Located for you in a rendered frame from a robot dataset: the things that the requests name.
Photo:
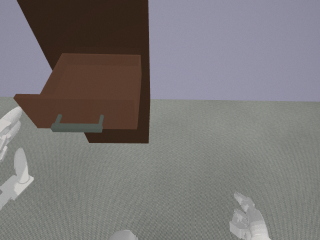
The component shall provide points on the right robot hand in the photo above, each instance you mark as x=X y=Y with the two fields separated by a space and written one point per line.
x=250 y=224

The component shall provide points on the cabinet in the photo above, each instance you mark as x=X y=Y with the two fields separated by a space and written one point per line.
x=117 y=27

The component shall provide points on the handle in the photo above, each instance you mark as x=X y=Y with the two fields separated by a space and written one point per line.
x=77 y=127

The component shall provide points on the left robot hand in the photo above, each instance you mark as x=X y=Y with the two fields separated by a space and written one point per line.
x=15 y=185

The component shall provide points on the robot left thigh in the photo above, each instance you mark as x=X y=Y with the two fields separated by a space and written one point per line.
x=123 y=235

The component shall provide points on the drawer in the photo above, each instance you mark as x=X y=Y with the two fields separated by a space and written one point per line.
x=84 y=86

